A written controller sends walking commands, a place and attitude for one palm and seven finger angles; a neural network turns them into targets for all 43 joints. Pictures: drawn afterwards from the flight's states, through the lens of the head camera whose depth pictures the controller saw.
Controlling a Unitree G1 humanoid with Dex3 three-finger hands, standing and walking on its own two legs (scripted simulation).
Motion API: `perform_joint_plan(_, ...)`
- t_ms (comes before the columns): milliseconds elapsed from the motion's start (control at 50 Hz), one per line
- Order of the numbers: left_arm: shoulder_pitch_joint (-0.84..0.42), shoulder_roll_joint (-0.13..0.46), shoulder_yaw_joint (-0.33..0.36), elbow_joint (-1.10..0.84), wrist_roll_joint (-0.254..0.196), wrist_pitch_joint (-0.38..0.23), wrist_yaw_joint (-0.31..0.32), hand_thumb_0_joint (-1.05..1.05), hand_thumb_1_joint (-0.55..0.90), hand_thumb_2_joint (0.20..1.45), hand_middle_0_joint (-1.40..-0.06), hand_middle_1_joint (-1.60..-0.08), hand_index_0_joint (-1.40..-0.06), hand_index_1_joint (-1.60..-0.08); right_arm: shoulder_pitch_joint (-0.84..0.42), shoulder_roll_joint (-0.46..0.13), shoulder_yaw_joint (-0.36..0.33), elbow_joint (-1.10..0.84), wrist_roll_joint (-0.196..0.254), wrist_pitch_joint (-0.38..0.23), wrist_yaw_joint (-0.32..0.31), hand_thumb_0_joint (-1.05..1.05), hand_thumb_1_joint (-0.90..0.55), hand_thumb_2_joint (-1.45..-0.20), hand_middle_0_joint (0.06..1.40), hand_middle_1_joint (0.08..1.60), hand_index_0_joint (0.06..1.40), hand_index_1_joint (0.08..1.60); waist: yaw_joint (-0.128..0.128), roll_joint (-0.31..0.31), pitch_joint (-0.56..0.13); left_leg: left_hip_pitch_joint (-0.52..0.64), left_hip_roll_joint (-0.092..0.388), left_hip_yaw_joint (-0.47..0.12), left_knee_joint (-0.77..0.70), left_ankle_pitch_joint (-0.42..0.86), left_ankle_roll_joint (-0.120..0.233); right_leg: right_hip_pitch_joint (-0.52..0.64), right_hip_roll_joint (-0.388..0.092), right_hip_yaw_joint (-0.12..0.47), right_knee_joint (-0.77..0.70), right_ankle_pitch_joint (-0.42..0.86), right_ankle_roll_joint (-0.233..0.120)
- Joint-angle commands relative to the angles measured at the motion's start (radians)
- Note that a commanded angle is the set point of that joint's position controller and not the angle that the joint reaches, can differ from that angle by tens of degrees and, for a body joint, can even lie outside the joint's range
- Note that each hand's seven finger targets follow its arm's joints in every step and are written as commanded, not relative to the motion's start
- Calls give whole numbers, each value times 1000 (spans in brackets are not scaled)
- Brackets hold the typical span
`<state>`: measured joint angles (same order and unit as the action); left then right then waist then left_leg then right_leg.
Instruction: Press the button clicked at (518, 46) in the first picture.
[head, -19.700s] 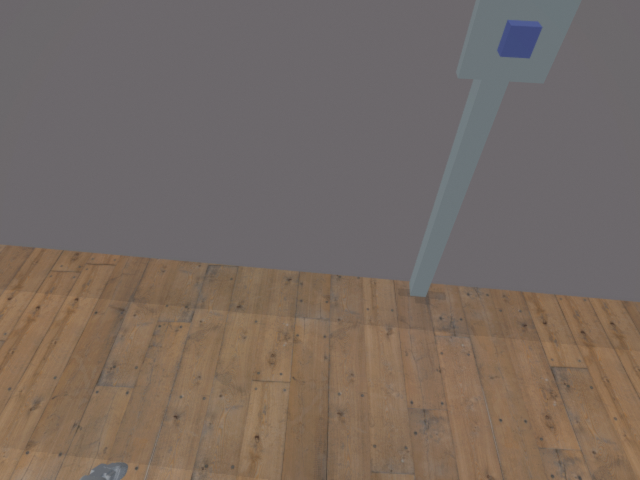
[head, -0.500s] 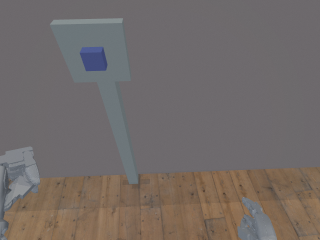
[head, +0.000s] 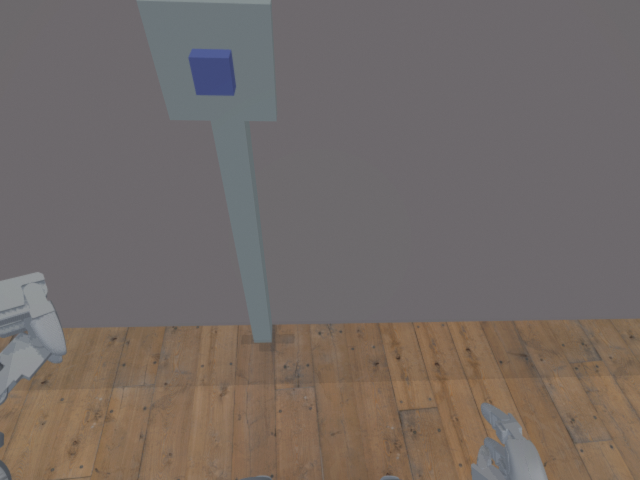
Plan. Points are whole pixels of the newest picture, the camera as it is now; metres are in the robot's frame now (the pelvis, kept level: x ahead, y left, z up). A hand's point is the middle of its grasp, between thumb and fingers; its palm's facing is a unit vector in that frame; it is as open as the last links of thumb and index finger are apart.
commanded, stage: step back with the hand held close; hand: left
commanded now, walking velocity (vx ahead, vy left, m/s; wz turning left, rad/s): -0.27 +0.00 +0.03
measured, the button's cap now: (213, 71) +0.62 +0.20 +0.21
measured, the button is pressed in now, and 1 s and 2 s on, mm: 0 0 0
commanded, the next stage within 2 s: stop stepping back and stand still in 0.28 s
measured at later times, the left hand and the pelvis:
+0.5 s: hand out of the picture +0.07 +0.25 +0.20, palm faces +0.41 -0.82 -0.39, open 3.1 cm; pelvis -0.11 +0.01 +0.02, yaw -1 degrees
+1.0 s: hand out of the picture +0.00 +0.23 +0.19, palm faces +0.37 -0.81 -0.45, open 3.1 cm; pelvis -0.20 -0.01 +0.01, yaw -2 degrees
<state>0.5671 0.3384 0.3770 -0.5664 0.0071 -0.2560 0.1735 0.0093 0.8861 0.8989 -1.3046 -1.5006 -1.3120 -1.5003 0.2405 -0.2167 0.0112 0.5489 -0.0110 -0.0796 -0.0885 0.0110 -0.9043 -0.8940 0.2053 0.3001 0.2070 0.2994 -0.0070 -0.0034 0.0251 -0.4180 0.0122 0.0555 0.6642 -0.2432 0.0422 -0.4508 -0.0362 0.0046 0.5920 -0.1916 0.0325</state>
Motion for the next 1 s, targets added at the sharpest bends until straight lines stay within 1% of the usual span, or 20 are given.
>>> perform_joint_plan(0,-9,177,147,-210,8,-77,19,0,900,900,-1300,-1500,-1300,-1500,-98,-125,-62,-171,12,-87,-13,0,-900,-900,200,300,200,300,14,194,-113,-353,244,-287,-444,-438,87,408,68,2,234,-32,0)
perform_joint_plan(80,-47,171,137,-184,24,-95,-7,0,900,900,-1300,-1500,-1300,-1500,-110,-132,-70,-165,4,-106,-2,0,-900,-900,200,300,200,300,4,116,8,-449,170,-209,-310,-466,71,386,55,106,101,-17,-30)
perform_joint_plan(140,-15,186,110,-186,-23,-99,-10,0,900,900,-1300,-1500,-1300,-1500,-67,-89,-62,-104,3,-102,23,0,-900,-900,200,300,200,300,-12,-146,-107,66,-6,-56,63,-89,-45,-17,-179,330,-244,66,-145)
perform_joint_plan(200,-17,211,128,-219,-22,-73,-4,0,900,900,-1300,-1500,-1300,-1500,-107,-68,-60,-100,0,-73,26,0,-900,-900,200,300,200,300,-1,-203,-167,93,-15,-96,225,-148,-50,6,-252,324,-236,295,-194)
perform_joint_plan(260,-16,210,134,-254,-23,-70,-5,0,900,900,-1300,-1500,-1300,-1500,-115,-90,-51,-99,-1,-60,13,0,-900,-900,200,300,200,300,-13,-19,-127,139,29,-100,-234,70,-27,46,-85,155,-62,258,-72)
perform_joint_plan(300,-5,230,160,-298,-16,-94,-5,0,900,900,-1300,-1500,-1300,-1500,-111,-118,-74,-116,-3,-87,11,0,-900,-900,200,300,200,300,13,282,-218,64,301,-305,-357,378,80,143,85,30,283,-138,-7)
perform_joint_plan(360,-7,182,129,-332,-42,-104,-6,0,900,900,-1300,-1500,-1300,-1500,-76,-103,-87,-76,-19,-131,27,0,-900,-900,200,300,200,300,2,188,-197,132,350,-319,-358,335,131,-22,89,83,576,-349,-14)
perform_joint_plan(400,37,151,100,-287,-45,-79,-5,0,900,900,-1300,-1500,-1300,-1500,-80,-103,-83,-70,-5,-141,38,0,-900,-900,200,300,200,300,6,152,-200,213,303,-256,-350,238,104,-22,69,28,459,-315,-3)
perform_joint_plan(460,23,146,71,-258,-40,-16,4,0,900,900,-1300,-1500,-1300,-1500,-110,-100,-59,-95,4,-118,41,0,-900,-900,200,300,200,300,-5,243,-115,56,241,-229,-549,-367,38,156,96,-82,237,-342,-20)
perform_joint_plan(520,29,167,68,-233,-40,30,7,0,900,900,-1300,-1500,-1300,-1500,-119,-99,-44,-113,-6,-86,26,0,-900,-900,200,300,200,300,-1,250,-88,7,148,-140,-554,-406,-59,361,133,-160,-126,-339,-56)
perform_joint_plan(540,35,186,74,-242,-38,37,1,0,900,900,-1300,-1500,-1300,-1500,-113,-90,-42,-115,-5,-75,25,0,-900,-900,200,300,200,300,-1,171,-111,47,75,-52,-429,-314,-89,373,96,-126,-268,-288,-80)
perform_joint_plan(580,39,259,141,-269,-51,34,2,0,900,900,-1300,-1500,-1300,-1500,-119,-83,-36,-94,-13,-45,23,0,-900,-900,200,300,200,300,5,-96,-132,166,-8,-21,131,-87,-70,35,-229,248,-457,-288,-210)
perform_joint_plan(600,-41,303,170,-332,-58,21,4,0,900,900,-1300,-1500,-1300,-1500,-127,-86,-28,-73,-24,-36,27,0,-900,-900,200,300,200,300,11,-114,-162,65,10,-32,256,-54,-68,82,-300,228,-424,-208,-247)
perform_joint_plan(620,-37,255,141,-218,-60,24,-3,0,900,900,-1300,-1500,-1300,-1500,-92,-71,-34,-69,-3,-48,20,0,-900,-900,200,300,200,300,4,-220,-139,-7,-5,-66,323,-109,-73,81,-294,278,-447,-425,-237)
perform_joint_plan(660,-32,181,81,-149,-49,30,-6,0,900,900,-1300,-1500,-1300,-1500,-122,-102,-42,-72,8,-61,3,0,-900,-900,200,300,200,300,-16,-139,13,-38,35,-86,289,-62,-56,6,-245,223,-421,-342,-200)
perform_joint_plan(760,-82,175,55,-168,-24,1,10,0,900,900,-1300,-1500,-1300,-1500,-91,-109,-34,-62,1,-100,-25,0,-900,-900,200,300,200,300,-13,57,-23,204,43,-24,-288,-100,4,93,-123,104,-190,-268,-123)
perform_joint_plan(800,-79,198,76,-237,-28,-16,13,0,900,900,-1300,-1500,-1300,-1500,-83,-145,-47,-91,8,-112,-26,0,-900,-900,200,300,200,300,-2,220,-82,295,216,-289,-318,84,78,42,25,-15,75,-116,-50)
perform_joint_plan(840,-49,203,89,-226,-25,-22,7,0,900,900,-1300,-1500,-1300,-1500,-80,-117,-43,-58,-10,-116,-15,0,-900,-900,200,300,200,300,-21,268,-65,190,299,-440,-466,-161,126,27,34,-45,236,-335,-31)
perform_joint_plan(940,43,182,86,-195,-10,-9,3,0,900,900,-1300,-1500,-1300,-1500,-99,-125,-47,-75,-3,-109,7,0,-900,-900,200,300,200,300,-1,191,-23,-117,160,-153,-380,-376,39,366,35,-100,-64,-211,-52)
perform_joint_plan(980,80,222,131,-132,-10,-9,2,0,900,900,-1300,-1500,-1300,-1500,-93,-112,-59,-89,-7,-82,8,0,-900,-900,200,300,200,300,4,-57,-10,-201,25,-43,-7,-308,-11,319,-130,220,-287,-428,-155)
